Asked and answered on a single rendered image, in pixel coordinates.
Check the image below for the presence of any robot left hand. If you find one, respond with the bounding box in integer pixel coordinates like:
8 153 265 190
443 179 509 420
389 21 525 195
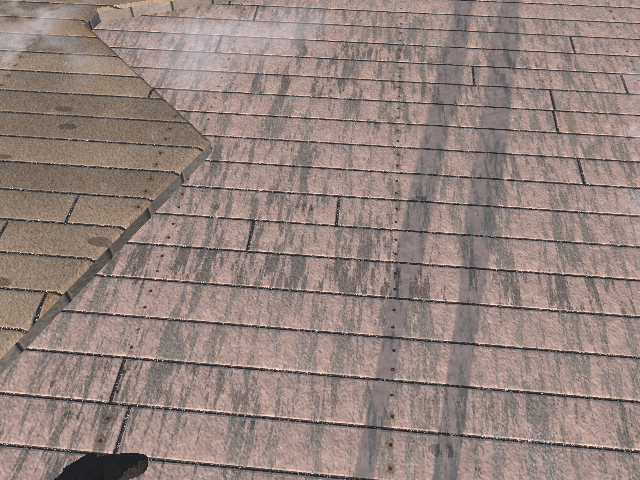
54 452 148 480

